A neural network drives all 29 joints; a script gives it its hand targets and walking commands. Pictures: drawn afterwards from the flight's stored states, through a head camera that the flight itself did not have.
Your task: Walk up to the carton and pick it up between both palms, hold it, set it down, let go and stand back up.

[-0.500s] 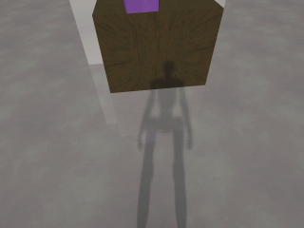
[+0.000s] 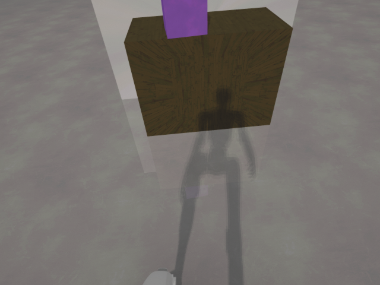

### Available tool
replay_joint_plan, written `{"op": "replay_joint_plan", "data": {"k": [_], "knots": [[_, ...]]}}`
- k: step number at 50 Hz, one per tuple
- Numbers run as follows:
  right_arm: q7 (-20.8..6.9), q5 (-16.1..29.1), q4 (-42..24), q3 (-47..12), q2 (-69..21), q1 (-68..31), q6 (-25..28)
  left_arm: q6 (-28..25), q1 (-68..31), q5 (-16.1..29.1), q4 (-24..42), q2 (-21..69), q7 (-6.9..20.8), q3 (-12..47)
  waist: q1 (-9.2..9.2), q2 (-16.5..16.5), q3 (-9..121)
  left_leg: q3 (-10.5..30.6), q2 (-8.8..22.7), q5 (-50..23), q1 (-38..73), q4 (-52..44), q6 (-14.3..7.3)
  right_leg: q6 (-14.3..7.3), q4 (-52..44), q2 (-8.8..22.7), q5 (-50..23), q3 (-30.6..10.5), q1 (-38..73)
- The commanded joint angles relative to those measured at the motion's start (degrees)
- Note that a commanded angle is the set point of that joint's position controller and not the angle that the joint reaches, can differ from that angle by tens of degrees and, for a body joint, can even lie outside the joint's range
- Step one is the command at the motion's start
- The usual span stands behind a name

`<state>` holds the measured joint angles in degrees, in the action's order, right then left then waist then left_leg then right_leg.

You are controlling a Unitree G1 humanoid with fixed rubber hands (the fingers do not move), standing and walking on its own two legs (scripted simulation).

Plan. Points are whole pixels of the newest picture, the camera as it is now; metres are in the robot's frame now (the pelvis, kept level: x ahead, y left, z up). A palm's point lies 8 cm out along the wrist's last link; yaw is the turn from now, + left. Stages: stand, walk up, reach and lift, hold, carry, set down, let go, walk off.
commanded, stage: walk up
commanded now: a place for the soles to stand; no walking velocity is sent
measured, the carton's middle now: (183, 11) +1.59 +0.13 +0.10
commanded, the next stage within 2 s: none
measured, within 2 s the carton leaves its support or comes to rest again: neither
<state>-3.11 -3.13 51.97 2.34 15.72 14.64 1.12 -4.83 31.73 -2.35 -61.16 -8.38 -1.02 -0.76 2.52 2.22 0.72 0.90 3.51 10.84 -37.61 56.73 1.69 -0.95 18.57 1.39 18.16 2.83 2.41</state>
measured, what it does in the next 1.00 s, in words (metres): walks ahead: left foot, then right foot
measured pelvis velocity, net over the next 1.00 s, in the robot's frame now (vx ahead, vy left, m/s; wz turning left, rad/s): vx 0.59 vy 0.02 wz -0.01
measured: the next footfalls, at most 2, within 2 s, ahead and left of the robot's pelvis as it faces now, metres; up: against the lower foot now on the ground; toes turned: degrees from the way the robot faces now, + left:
left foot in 0.18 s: +0.32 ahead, +0.17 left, +0.00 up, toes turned +8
right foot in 0.70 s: +0.62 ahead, -0.05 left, +0.00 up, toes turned -3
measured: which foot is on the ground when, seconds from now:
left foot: up 0.00-0.16, down 0.18-0.76, up 0.78-1.00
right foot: down 0.00-0.24, up 0.26-0.68, down 0.70-1.00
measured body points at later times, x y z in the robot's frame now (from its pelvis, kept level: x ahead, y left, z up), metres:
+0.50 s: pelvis +0.31 +0.07 +0.00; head +0.29 +0.09 +0.45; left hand +0.40 +0.34 -0.12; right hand +0.28 -0.18 -0.13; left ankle +0.28 +0.17 -0.74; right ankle +0.39 -0.09 -0.66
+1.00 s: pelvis +0.59 +0.02 +0.00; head +0.58 -0.02 +0.45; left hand +0.55 +0.27 -0.11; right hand +0.67 -0.24 -0.14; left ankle +0.61 +0.20 -0.64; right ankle +0.58 -0.05 -0.74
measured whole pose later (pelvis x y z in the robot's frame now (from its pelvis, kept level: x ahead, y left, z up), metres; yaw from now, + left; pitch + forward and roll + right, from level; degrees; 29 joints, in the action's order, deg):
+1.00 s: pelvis +0.59 +0.02 +0.00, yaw -1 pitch -3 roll +3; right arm -1.5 -2.8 44.9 2.1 16.1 18.5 2.4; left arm -4.7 29.9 -1.5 -49.3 -10.8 -0.2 -1.6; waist 2.4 2.6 -2.1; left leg 2.1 2.8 13.8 -30.8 66.5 -0.7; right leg -3.8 25.3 -0.5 14.5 2.6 -7.7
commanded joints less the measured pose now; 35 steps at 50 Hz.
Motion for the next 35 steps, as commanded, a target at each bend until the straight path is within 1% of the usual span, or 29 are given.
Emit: {"op": "replay_joint_plan", "data": {"k": [1, 2, 3, 4, 5, 6, 7, 8, 9, 10, 11, 12, 13, 14, 15, 16, 18, 20, 21, 23, 25, 26, 27, 29, 31, 32, 33, 34, 35], "knots": [[-0.3, 0.5, -7.0, -1.1, 0.2, -8.8, 1.0, -2.2, 0.5, -0.1, 2.6, -10.7, 0.9, -1.3, -0.22, -11.7, -15.3, -3.5, 1.4, -13.3, 2.0, -14.2, -0.4, -7.0, -13.6, 9.1, 5.2, -2.5, -14.9], [-0.2, 0.3, -7.8, -1.1, 0.5, -10.3, 1.5, -2.4, 0.7, -0.6, 2.7, -10.7, 0.9, -1.3, 0.58, -11.5, -15.4, -4.3, 1.0, -13.3, 3.3, -17.6, -1.1, -7.5, -12.5, 9.6, 0.9, -1.6, -13.0], [-0.1, 0.2, -8.1, -1.0, 0.6, -10.7, 1.8, -2.3, 1.2, -1.1, 2.9, -11.0, 0.9, -1.5, 0.58, -11.2, -14.7, -4.9, 0.6, -13.2, 4.7, -20.2, -1.6, -8.1, -11.1, 10.4, -4.2, -1.2, -10.9], [0.1, -0.2, -7.9, -0.9, 0.7, -9.6, 2.1, -2.1, 1.8, -1.3, 3.3, -11.3, 0.8, -1.6, 0.42, -10.3, -13.7, -5.4, 0.2, -12.9, 6.0, -22.3, -2.2, -8.0, -9.0, 11.7, -8.6, -1.1, -8.4], [0.5, -0.7, -7.2, -0.6, 0.9, -7.1, 2.3, -1.6, 1.7, -1.6, 3.3, -12.3, 0.6, -1.8, -0.51, -9.9, -13.3, -6.0, -0.2, -11.6, 8.5, -23.9, -2.9, -7.7, -6.6, 12.7, -10.6, -1.0, -6.6], [0.8, -1.3, -6.2, -0.1, 1.4, -3.4, 2.5, -1.1, 2.0, -1.8, 3.6, -12.8, 0.5, -1.9, -1.84, -9.0, -11.3, -6.6, -1.1, -9.3, 12.6, -25.1, -3.4, -7.6, -1.7, 13.0, -13.8, -0.7, -4.9], [1.5, -1.7, -4.4, 0.7, 2.6, 2.6, 2.7, -0.5, 2.2, -1.7, 3.8, -13.7, 0.5, -2.0, -4.20, -6.0, -8.5, -7.7, -2.6, -7.1, 20.3, -26.1, -3.9, -7.2, 7.1, 12.0, -18.1, 0.2, -5.3], [2.3, -2.6, -1.6, 1.8, 4.0, 11.6, 2.9, 0.2, 4.6, -2.0, 3.6, -13.8, 0.6, -1.8, -7.06, -1.3, -2.1, -5.9, -3.6, -3.7, 31.4, -26.1, -4.0, -6.0, 21.6, 8.5, -17.1, 2.9, -6.8], [3.0, -2.4, -0.6, 3.3, 7.8, 20.9, 3.0, 0.7, 9.0, -1.4, 3.5, -11.5, 0.8, -0.8, -9.13, 3.4, 8.0, 2.7, 0.9, 4.6, 45.8, -20.2, -4.9, -4.9, 36.2, 4.6, -6.8, 2.8, -14.8], [3.4, -1.3, -1.6, 4.5, 13.2, 24.1, 2.9, 1.2, 13.9, 0.3, 5.3, -8.3, 1.2, 0.2, -8.51, 14.5, 14.7, 30.4, 15.3, 13.4, 56.5, -26.0, -9.5, -2.4, 52.2, -2.3, 14.5, 1.2, -28.8], [4.3, 1.7, -2.6, 5.1, 14.9, 22.0, 2.2, 2.0, 11.8, 1.5, 7.7, -11.3, 1.1, -0.3, -9.48, 12.6, 17.2, 50.4, 20.4, 29.2, 59.6, -38.9, -15.2, -1.4, 57.9, -3.3, 13.1, -2.9, -37.6], [5.0, 3.1, -3.8, 4.7, 12.6, 18.0, 1.9, 2.1, 4.7, 1.4, 9.5, -15.1, 1.2, -1.2, -9.36, 8.1, 13.4, 51.7, 20.5, 36.2, 54.1, -44.5, -14.5, -1.3, 60.7, -0.4, 8.9, -6.1, -38.0], [5.4, 2.9, -4.9, 4.0, 10.3, 15.4, 1.8, 1.5, -1.9, 1.3, 11.7, -15.0, 1.6, -1.5, -8.91, 5.7, 10.3, 43.4, 17.6, 28.2, 49.7, -45.2, -12.0, -2.1, 60.8, 1.0, 6.1, -8.5, -36.4], [5.7, 2.1, -5.2, 3.0, 8.5, 14.3, 2.1, 1.0, -5.7, 1.0, 13.0, -13.0, 1.9, -1.2, -8.03, 3.4, 5.1, 32.8, 16.5, 12.5, 44.0, -42.6, -10.3, -2.5, 59.7, 2.0, 5.0, -8.9, -36.1], [5.6, 1.4, -5.0, 2.3, 6.4, 12.8, 2.6, 0.8, -7.3, 1.1, 14.0, -10.8, 1.9, -0.8, -6.60, 3.4, 0.9, 23.9, 15.2, 0.1, 38.3, -41.3, -9.1, -2.4, 55.7, 3.4, 3.4, -8.5, -34.9], [5.0, 0.9, -4.2, 1.4, 3.5, 11.5, 3.3, 0.5, -8.3, 0.6, 15.1, -9.1, 2.0, -0.2, -5.05, 4.1, -3.0, 16.9, 13.4, -9.3, 33.4, -40.3, -8.8, -2.1, 53.0, 4.2, 2.3, -8.3, -33.8], [3.7, 0.8, -3.0, 0.3, -0.3, 11.4, 4.1, 0.8, -7.3, -0.2, 14.9, -7.3, 2.3, -0.1, -2.96, 2.0, -5.3, 8.4, 10.1, -17.6, 28.4, -39.2, -8.2, -1.9, 49.5, 3.5, 1.4, -7.3, -31.5], [3.1, 1.4, -2.5, -0.1, -1.1, 12.3, 4.7, 1.6, -7.4, -0.5, 14.6, -6.1, 3.0, -0.3, -1.26, 1.8, -8.9, 3.7, 8.0, -18.3, 23.3, -40.7, -8.5, -1.2, 47.4, 2.1, -2.2, -4.9, -32.3], [3.1, 1.8, -2.8, -0.1, -0.9, 12.3, 5.0, 1.9, -7.9, -0.4, 15.1, -5.9, 3.5, -0.3, -0.60, 2.0, -10.5, 2.7, 7.3, -15.2, 20.9, -42.6, -8.7, -0.7, 45.9, 2.0, -5.2, -3.8, -32.9], [2.9, 1.8, -3.4, 0.4, 1.3, 10.4, 5.3, 2.4, -10.4, -0.2, 16.7, -5.5, 4.1, 0.2, 0.57, 3.7, -12.8, 1.0, 6.3, -2.7, 14.9, -46.5, -9.5, 0.6, 38.9, 2.6, -10.9, -1.3, -32.5], [2.5, 1.2, -3.7, 0.9, 3.1, 9.7, 5.5, 2.4, -14.7, -0.4, 18.1, -6.4, 4.4, 0.4, -0.19, 6.4, -14.2, -0.4, 5.6, 7.2, 12.5, -48.7, -10.3, 1.1, 30.9, 3.9, -17.5, -0.3, -31.0], [2.4, 0.9, -3.7, 0.9, 3.6, 10.1, 5.7, 2.3, -16.7, -0.3, 18.8, -7.0, 4.5, 0.3, -0.91, 7.7, -14.5, -0.7, 6.1, 8.8, 13.4, -48.6, -10.7, 1.0, 26.5, 4.7, -20.4, -0.4, -30.3], [2.3, 0.7, -3.4, 1.0, 3.7, 11.8, 5.8, 2.1, -18.4, -0.6, 18.9, -7.9, 4.4, 0.2, -1.81, 7.5, -14.4, -0.3, 6.6, 8.4, 16.1, -48.0, -10.9, 0.9, 23.5, 4.8, -22.2, -0.6, -30.6], [2.5, 0.1, -2.4, 0.9, 4.3, 15.9, 5.9, 1.7, -20.9, -1.2, 19.3, -9.0, 4.1, 0.0, -4.15, 5.5, -12.2, 0.4, 9.2, 1.8, 23.7, -45.2, -11.0, 0.3, 19.2, 4.2, -22.9, -0.4, -30.6], [2.9, 0.0, -2.7, 1.1, 5.6, 17.2, 5.4, 1.1, -19.9, -2.0, 19.1, -9.4, 3.5, -0.3, -4.30, 4.2, -9.8, 0.6, 10.9, -3.8, 29.5, -41.1, -11.2, -0.6, 15.8, 3.6, -19.9, -0.2, -29.3], [3.1, -0.3, -3.0, 1.2, 6.1, 17.2, 5.0, 0.7, -17.8, -2.1, 18.5, -9.8, 3.0, -0.5, -3.50, 2.9, -9.0, 0.7, 10.4, -4.1, 31.5, -38.2, -11.3, -1.5, 14.2, 2.8, -16.5, 0.2, -27.6], [3.2, -0.3, -3.0, 1.1, 6.2, 17.1, 4.5, 0.4, -14.1, -2.4, 17.2, -10.8, 2.6, -1.3, -1.89, 0.2, -6.5, -0.4, 9.5, -7.4, 32.1, -31.8, -11.2, -2.1, 12.5, 1.0, -13.8, 1.2, -22.2], [3.1, -0.6, -2.9, 0.6, 5.8, 18.4, 3.9, 0.0, -7.6, -2.7, 15.7, -12.0, 1.9, -2.2, 0.66, -4.1, -2.0, -2.8, 6.9, -8.9, 30.9, -20.1, -10.5, -2.8, 11.2, 0.1, -10.9, 0.6, -13.9], [3.1, -0.5, -2.9, -0.4, 3.1, 22.0, 3.3, -0.1, 0.6, -3.0, 13.9, -14.7, 1.3, -3.3, 2.42, -10.0, 6.4, -5.3, 2.6, -1.0, 25.0, -5.1, -8.5, -3.8, 13.6, 4.2, -4.9, -7.0, -1.1]]}}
